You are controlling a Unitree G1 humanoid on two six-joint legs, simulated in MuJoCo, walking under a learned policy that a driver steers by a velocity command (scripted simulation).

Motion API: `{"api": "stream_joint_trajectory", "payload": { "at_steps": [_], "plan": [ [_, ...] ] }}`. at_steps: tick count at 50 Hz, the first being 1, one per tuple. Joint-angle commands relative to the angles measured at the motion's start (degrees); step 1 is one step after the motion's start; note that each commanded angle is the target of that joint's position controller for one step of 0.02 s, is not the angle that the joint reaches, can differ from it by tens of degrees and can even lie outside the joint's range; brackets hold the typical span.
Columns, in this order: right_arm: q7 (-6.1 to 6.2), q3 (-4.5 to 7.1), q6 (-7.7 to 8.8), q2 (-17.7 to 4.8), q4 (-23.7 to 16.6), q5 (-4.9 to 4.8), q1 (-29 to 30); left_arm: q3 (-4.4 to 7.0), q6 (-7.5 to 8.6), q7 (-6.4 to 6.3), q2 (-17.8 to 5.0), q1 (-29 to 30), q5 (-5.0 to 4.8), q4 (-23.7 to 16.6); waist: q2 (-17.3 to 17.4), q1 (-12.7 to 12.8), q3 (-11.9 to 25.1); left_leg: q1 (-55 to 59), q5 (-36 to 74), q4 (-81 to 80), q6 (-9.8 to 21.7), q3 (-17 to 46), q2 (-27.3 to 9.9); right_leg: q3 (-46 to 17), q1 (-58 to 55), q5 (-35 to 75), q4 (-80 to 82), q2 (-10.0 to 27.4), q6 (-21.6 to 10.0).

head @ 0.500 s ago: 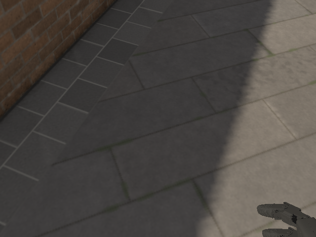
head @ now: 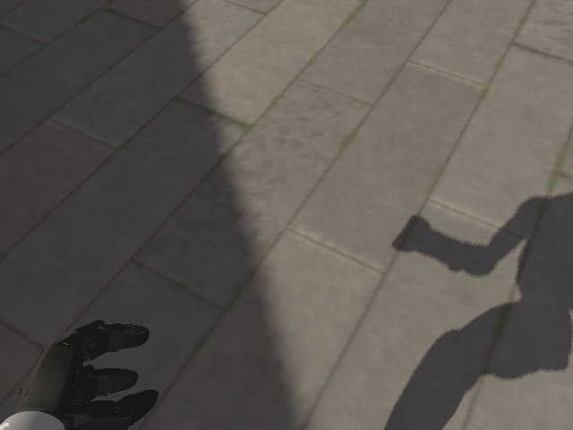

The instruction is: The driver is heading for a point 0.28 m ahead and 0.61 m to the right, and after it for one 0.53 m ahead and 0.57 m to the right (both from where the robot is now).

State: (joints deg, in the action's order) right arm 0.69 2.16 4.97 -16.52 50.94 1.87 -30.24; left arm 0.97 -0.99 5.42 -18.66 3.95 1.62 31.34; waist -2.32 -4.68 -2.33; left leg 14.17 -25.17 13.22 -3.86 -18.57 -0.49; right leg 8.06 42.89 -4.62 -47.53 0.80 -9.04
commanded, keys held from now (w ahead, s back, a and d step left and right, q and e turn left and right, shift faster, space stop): w+e+shift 0.14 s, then w+shift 0.50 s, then w+e+shift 0.30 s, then e+shift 0.06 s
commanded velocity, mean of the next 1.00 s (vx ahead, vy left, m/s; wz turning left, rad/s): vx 0.99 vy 0.00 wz -0.55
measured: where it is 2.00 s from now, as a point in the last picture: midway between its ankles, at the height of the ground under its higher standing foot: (442, 155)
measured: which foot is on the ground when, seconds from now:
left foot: down 0.00-0.06, up 0.08-0.46, down 0.48-0.96, up 0.98-1.00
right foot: up 0.00-0.06, down 0.08-0.50, up 0.52-0.94, down 0.96-1.00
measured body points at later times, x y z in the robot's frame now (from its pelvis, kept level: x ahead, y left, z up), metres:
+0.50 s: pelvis +0.48 -0.02 +0.00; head +0.52 -0.03 +0.45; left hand +0.54 +0.28 -0.12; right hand +0.64 -0.31 -0.07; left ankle +0.66 +0.05 -0.71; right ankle +0.21 -0.02 -0.68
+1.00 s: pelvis +0.93 -0.20 -0.01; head +0.96 -0.22 +0.44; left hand +1.22 -0.08 -0.11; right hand +0.79 -0.42 -0.14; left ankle +0.74 +0.04 -0.59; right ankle +1.01 -0.27 -0.71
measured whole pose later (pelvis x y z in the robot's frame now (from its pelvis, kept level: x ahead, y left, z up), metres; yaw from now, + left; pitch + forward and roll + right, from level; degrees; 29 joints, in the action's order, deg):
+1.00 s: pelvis +0.93 -0.20 -0.01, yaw -34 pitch +2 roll +0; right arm 0.7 1.4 3.5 -14.7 49.5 1.8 -23.0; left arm 1.2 2.7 2.0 -16.8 -6.5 1.7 41.7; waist -0.1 -0.7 -2.7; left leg -1.0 -24.3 63.8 -1.5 -5.9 -1.6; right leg 5.1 30.6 -10.8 -38.8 -8.2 -11.5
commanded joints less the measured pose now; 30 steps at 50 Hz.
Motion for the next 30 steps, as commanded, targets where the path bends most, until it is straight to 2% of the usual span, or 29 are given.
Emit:
{"api": "stream_joint_trajectory", "payload": {
  "at_steps": [1, 2, 3, 4, 5, 6, 7, 8, 10, 11, 12, 14, 15, 17, 18, 19, 20, 21, 22, 23, 24, 25, 26, 27, 28, 29, 30],
  "plan": [
    [1.31, 3.04, -0.84, -13.6, -5.7, 0.23, 6.3, 1.87, 0.68, -0.99, -5.2, -11.4, -0.20, 0.9, 8.9, 12.8, 3.5, -9.4, 89.8, 17.1, 3.4, 2.5, -14.6, 4.1, -22.4, -5.4, 2.9, -6.7, -3.4],
    [1.39, 3.37, -1.81, -14.5, -6.9, 0.36, 9.1, 3.35, 1.05, -1.71, -7.5, -23.4, -0.36, 4.5, 9.4, 18.0, 8.6, -13.8, 90.1, 31.5, 4.8, 3.9, -15.7, 1.5, -35.0, -7.6, 4.5, -7.8, -5.3],
    [0.81, 3.41, -2.31, -13.7, -7.9, 0.50, 10.8, 5.21, 1.44, -3.19, -9.6, -33.1, -0.66, 8.6, 5.2, 21.0, 12.2, -25.7, 67.1, 51.6, 4.9, 4.3, -12.6, -4.2, -51.2, -8.3, 10.2, -7.3, -7.2],
    [-0.50, 1.49, -2.03, -5.6, -10.3, 1.40, 11.1, 6.44, 0.77, -4.53, -13.4, -27.7, -1.85, 8.5, -8.9, 13.8, 7.6, -44.8, 2.9, 72.6, 3.5, 5.2, -1.4, -20.6, -56.1, -7.3, 11.6, 2.0, -9.8],
    [-0.40, 1.33, -0.85, -6.7, -17.4, 0.08, 10.5, 7.29, -0.11, -4.41, -18.4, -25.6, -0.03, 5.2, -10.2, 10.7, 17.5, -63.1, -4.3, 84.8, 1.7, 17.3, 3.2, -50.8, -70.3, -11.5, 22.4, 11.6, -21.1],
    [-0.52, 0.99, 0.90, -8.6, -18.4, 0.31, 15.7, 7.48, -0.15, -5.11, -16.2, -27.8, -0.24, 5.2, -0.3, 12.9, 15.6, -67.1, 0.9, 80.5, 2.0, 23.7, -0.4, -56.2, -66.9, -18.0, 31.1, 13.8, -19.7],
    [-0.53, 0.62, 1.70, -8.5, -17.9, 0.00, 17.0, 6.85, 0.45, -5.67, -13.4, -26.8, -0.31, 6.9, 4.6, 10.1, 6.6, -66.0, 3.9, 73.6, 2.2, 23.9, -2.7, -52.6, -57.3, -15.8, 33.7, 12.6, -17.4],
    [-0.33, 0.35, 1.41, -7.8, -17.1, 0.48, 17.3, 6.17, 1.50, -6.01, -11.2, -25.0, -0.21, 7.9, 8.4, 6.8, 2.2, -61.7, 4.2, 68.2, 2.0, 23.2, -4.7, -46.5, -48.2, -9.5, 33.8, 10.5, -15.3],
    [-0.43, -0.05, -1.07, -6.9, -15.3, 2.27, 13.6, 4.43, 3.64, -6.53, -7.6, -21.8, -0.43, 8.0, 9.1, 1.9, 0.1, -53.1, 2.7, 61.2, 0.7, 22.7, -7.2, -36.6, -35.2, -1.7, 34.1, 6.4, -13.0],
    [-0.73, -0.26, -2.06, -5.9, -15.4, 2.50, 14.3, 3.83, 4.62, -6.26, -6.4, -22.4, -0.80, 8.6, 8.7, 1.5, -0.6, -51.0, 1.6, 57.0, 0.2, 22.1, -8.1, -34.1, -30.7, -0.6, 35.0, 5.1, -12.5],
    [-1.15, -0.77, -2.48, -4.6, -16.6, 2.37, 17.2, 3.73, 5.42, -6.01, -6.4, -23.1, -0.95, 9.4, 7.6, 1.9, -2.0, -50.3, 3.4, 52.0, -0.1, 20.7, -8.6, -31.5, -27.2, 0.2, 36.7, 3.7, -12.0],
    [-2.09, -2.06, -2.16, -1.9, -19.4, 1.56, 24.9, 3.67, 6.36, -5.60, -5.9, -23.8, -1.02, 10.5, 5.3, 3.9, -4.4, -47.3, 15.3, 39.4, 0.6, 18.4, -8.7, -25.7, -23.0, 4.2, 39.4, 0.1, -9.4],
    [-2.58, -2.48, -1.91, -1.1, -20.0, 0.98, 27.3, 3.71, 6.63, -5.29, -5.8, -24.3, -1.30, 11.0, 4.2, 5.0, -4.4, -43.5, 22.9, 33.2, 1.4, 17.6, -7.9, -23.2, -21.7, 7.0, 40.0, -1.4, -7.8],
    [-3.04, -2.43, -1.66, -1.0, -19.8, -0.14, 30.0, 3.86, 7.27, -4.59, -6.5, -27.1, -2.35, 12.4, 3.2, 7.7, -3.2, -37.4, 35.3, 25.6, 3.4, 15.9, -5.5, -22.5, -24.0, 13.0, 42.6, 0.1, -5.9],
    [-3.00, -2.14, -1.71, -1.8, -19.5, -0.31, 31.3, 3.80, 7.32, -4.51, -6.6, -29.0, -2.49, 13.5, 3.6, 8.9, -3.1, -38.4, 36.6, 23.3, 4.3, 15.0, -4.3, -21.9, -29.2, 17.7, 42.6, 0.8, -5.1],
    [-2.82, -1.96, -1.62, -2.3, -20.0, -0.49, 32.2, 4.01, 7.33, -4.72, -7.8, -29.5, -2.28, 13.9, 1.4, 9.2, -2.9, -38.5, 36.6, 20.7, 5.4, 15.5, -3.9, -22.5, -33.4, 21.2, 41.4, 2.5, -4.5],
    [-2.50, -1.40, -1.59, -3.7, -19.9, -0.33, 32.2, 4.06, 7.29, -4.95, -8.5, -29.7, -1.95, 14.5, 1.5, 9.0, -2.0, -38.5, 33.9, 19.0, 6.4, 15.0, -2.5, -21.8, -38.5, 29.7, 38.8, 3.0, -3.7],
    [-2.14, -0.71, -1.55, -5.0, -19.5, 0.00, 30.7, 4.22, 7.16, -5.25, -9.7, -30.2, -1.58, 15.1, 0.7, 8.0, 0.4, -36.8, 29.2, 18.4, 7.3, 14.1, 0.0, -21.2, -43.4, 40.8, 34.2, 3.9, -2.6],
    [-1.69, 0.20, -1.40, -6.8, -18.2, -0.06, 25.9, 4.48, 6.82, -5.60, -11.2, -30.1, -0.92, 15.5, -0.8, 5.4, 3.8, -32.5, 23.9, 18.7, 8.0, 14.3, 1.9, -20.9, -46.5, 49.5, 27.0, 4.8, -1.4],
    [-0.98, 1.34, -1.36, -8.7, -15.7, -0.51, 16.8, 4.70, 6.31, -5.90, -12.3, -28.8, 0.05, 15.7, -1.7, 0.3, 8.5, -23.7, 18.7, 18.7, 8.9, 14.8, 3.0, -20.2, -46.0, 52.9, 16.1, 5.0, -0.5],
    [0.09, 2.45, -1.57, -10.8, -12.2, -0.33, 4.1, 4.53, 6.02, -6.02, -11.5, -25.1, 0.84, 15.2, -1.3, -7.1, 12.7, -9.8, 15.2, 19.4, 9.7, 16.3, 0.2, -18.5, -37.3, 46.3, 0.8, 2.9, 0.2],
    [1.12, 3.98, -1.62, -15.5, -10.3, 1.36, -5.4, 2.88, 6.49, -6.07, -4.8, -25.7, 0.39, 13.3, 7.8, -9.0, 19.1, 3.5, -3.9, 19.4, 12.6, 31.8, -11.8, -14.5, -23.2, 19.8, -24.3, -2.7, 1.5],
    [-0.13, 4.42, -1.43, -17.5, -9.7, 1.86, -2.0, 1.49, 7.21, -5.24, -0.1, -32.7, -2.48, 11.4, 25.4, -1.2, 24.9, 10.1, -10.5, 5.0, 19.2, 68.1, -23.2, -16.6, -7.7, -20.2, -37.7, -11.5, 3.3],
    [-1.04, 3.83, -1.56, -11.7, -10.9, 0.97, 5.6, 1.53, 6.86, -5.95, -3.8, -26.8, -0.99, 11.8, 13.2, -1.0, 14.9, 3.7, -14.8, 2.6, 18.8, 64.6, -20.4, -16.9, -0.8, -15.9, -38.2, -5.4, 1.9],
    [-1.36, 3.02, -1.20, -7.9, -10.6, 0.30, 8.5, 1.52, 6.63, -5.47, -4.5, -21.7, -0.64, 11.2, 5.2, -0.4, 8.6, -4.9, -10.2, 2.5, 18.5, 54.7, -19.0, -16.3, -0.9, -11.7, -35.2, -2.6, 2.0],
    [-1.50, 2.50, -0.99, -5.8, -9.5, 0.64, 9.5, 1.23, 6.40, -4.90, -3.8, -18.8, -0.07, 10.4, 0.9, 0.9, 4.8, -12.0, -4.8, 1.4, 17.4, 48.8, -16.6, -15.7, -2.4, -11.4, -31.3, -0.8, 2.1],
    [-1.34, 1.86, -0.63, -4.4, -8.0, 0.77, 8.9, 0.96, 5.90, -4.25, -2.6, -17.4, 0.56, 9.2, 1.6, 2.5, 2.3, -17.1, -1.4, 0.3, 16.5, 44.2, -14.6, -16.2, -3.3, -11.9, -29.2, 0.1, 2.3]
  ]
}}
Velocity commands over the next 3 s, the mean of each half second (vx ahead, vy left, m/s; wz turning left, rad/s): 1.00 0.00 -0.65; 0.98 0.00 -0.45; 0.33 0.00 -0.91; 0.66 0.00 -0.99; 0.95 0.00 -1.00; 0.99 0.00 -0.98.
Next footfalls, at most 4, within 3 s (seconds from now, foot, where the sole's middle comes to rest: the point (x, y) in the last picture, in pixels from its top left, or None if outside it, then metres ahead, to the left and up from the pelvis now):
0.08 right None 0.24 -0.02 -0.75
0.48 left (258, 329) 0.70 0.04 -0.75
0.96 right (366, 213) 1.04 -0.29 -0.75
1.30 left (387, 130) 1.38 -0.42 -0.75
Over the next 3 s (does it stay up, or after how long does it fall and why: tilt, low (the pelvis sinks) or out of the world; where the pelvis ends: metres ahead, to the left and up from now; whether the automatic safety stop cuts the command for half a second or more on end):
stays up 0.90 -1.37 -0.01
